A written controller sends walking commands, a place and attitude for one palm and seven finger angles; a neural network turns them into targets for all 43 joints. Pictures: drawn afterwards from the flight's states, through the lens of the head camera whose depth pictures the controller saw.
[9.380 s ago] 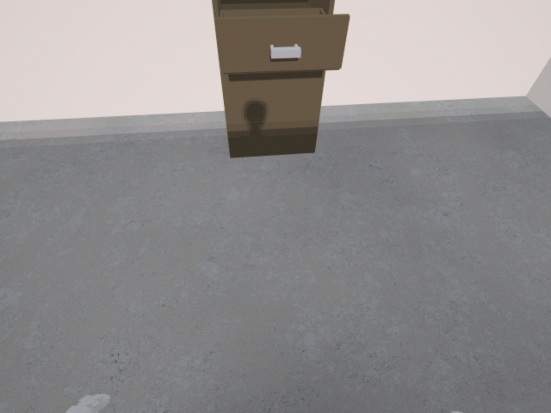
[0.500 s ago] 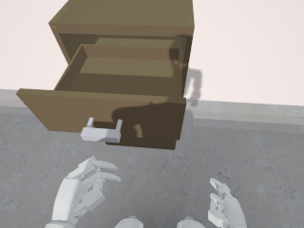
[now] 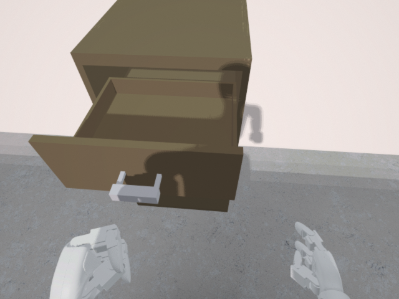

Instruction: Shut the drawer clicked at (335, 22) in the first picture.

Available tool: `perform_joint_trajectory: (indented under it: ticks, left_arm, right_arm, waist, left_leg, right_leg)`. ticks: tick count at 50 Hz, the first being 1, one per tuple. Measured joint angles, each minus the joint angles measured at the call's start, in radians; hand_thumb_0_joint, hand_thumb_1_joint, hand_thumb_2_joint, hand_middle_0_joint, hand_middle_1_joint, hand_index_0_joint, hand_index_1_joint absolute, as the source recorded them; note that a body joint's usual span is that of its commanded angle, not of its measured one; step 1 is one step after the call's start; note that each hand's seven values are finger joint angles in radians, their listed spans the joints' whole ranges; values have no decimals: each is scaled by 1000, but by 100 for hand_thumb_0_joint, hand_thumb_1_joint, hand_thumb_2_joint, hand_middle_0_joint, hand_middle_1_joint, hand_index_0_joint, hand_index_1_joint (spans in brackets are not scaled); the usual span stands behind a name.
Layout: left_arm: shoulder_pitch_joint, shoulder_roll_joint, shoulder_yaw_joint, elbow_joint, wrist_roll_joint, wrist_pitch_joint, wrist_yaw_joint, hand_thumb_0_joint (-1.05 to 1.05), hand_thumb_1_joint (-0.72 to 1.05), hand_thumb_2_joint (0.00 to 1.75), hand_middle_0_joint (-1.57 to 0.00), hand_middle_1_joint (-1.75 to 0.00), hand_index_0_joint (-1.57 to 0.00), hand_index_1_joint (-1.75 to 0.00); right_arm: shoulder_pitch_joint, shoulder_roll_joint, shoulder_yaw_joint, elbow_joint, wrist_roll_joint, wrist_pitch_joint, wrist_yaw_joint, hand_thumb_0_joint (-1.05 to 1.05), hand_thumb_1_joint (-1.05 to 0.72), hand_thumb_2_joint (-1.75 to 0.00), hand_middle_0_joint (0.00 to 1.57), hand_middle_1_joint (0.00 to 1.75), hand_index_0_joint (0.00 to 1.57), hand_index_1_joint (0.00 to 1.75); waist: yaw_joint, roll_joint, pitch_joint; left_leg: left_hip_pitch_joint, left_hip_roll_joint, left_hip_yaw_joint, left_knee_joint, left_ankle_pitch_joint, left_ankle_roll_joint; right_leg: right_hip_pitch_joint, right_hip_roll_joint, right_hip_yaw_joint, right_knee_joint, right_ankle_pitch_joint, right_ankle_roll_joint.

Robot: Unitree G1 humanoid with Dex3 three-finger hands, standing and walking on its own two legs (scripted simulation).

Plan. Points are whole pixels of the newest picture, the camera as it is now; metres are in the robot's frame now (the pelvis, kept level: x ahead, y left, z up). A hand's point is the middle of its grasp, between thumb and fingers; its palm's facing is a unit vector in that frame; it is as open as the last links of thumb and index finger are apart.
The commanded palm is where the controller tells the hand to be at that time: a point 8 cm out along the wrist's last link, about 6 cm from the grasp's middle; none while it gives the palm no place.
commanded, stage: raise the hand and make a fist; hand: left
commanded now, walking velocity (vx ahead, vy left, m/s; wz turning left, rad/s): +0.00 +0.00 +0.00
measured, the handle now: (137, 185) +0.34 +0.17 +0.02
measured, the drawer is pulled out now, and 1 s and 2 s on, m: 0.29 0.29 0.29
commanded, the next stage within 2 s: bring the fist close to the handle in 0.66 s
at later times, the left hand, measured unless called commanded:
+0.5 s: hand (116, 262) +0.16 +0.13 +0.12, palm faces +0.00 -1.00 -0.05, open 3.2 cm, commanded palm +0.12 +0.18 +0.13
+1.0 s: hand (125, 259) +0.17 +0.13 +0.10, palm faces +0.00 -1.00 -0.04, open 3.2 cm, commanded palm +0.14 +0.18 +0.10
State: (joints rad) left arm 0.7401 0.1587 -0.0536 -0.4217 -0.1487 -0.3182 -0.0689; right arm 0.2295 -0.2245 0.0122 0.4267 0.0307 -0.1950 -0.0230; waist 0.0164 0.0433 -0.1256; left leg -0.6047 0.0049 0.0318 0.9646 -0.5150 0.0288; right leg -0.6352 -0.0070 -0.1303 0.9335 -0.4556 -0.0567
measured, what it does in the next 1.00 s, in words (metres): stands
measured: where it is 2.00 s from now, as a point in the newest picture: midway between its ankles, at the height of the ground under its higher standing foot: outside the picture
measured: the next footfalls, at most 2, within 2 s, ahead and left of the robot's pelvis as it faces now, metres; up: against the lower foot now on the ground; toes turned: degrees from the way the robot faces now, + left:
none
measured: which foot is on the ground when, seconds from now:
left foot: down 0.00-1.00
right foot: down 0.00-1.00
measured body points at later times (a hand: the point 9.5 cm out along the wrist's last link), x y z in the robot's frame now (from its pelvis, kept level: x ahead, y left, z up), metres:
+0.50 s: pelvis +0.01 +0.00 +0.01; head +0.02 -0.02 +0.46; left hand +0.16 +0.19 +0.13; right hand +0.20 -0.22 -0.04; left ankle -0.02 +0.10 -0.68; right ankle +0.01 -0.08 -0.68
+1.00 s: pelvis +0.00 +0.00 +0.01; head +0.02 -0.02 +0.46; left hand +0.17 +0.18 +0.11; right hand +0.20 -0.22 -0.05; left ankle -0.02 +0.10 -0.68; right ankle +0.01 -0.08 -0.68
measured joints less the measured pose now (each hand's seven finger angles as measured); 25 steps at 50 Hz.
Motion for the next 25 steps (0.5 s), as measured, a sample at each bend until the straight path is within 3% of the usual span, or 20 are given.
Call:
perform_joint_trajectory:
  ticks: [12, 25]
  left_arm:
    - [-7, 4, -3, -58, -9, 81, -32, 1, 89, 90, -138, -159, -139, -159]
    - [13, 6, 20, -57, -21, 93, -45, 1, 89, 90, -140, -160, -140, -160]
  right_arm:
    - [14, 9, 34, 20, 5, -19, 4, 1, -90, -90, 20, 30, 21, 30]
    - [33, -18, 9, 56, 9, -49, -2, 2, -90, -90, 20, 30, 21, 30]
  waist:
    - [15, 20, 8]
    - [3, 15, 19]
  left_leg:
    - [72, -6, -5, -56, 16, 2]
    - [110, -6, -2, -94, 31, 1]
  right_leg:
    - [74, -2, -3, -56, 14, 5]
    - [110, 1, 1, -90, 27, 5]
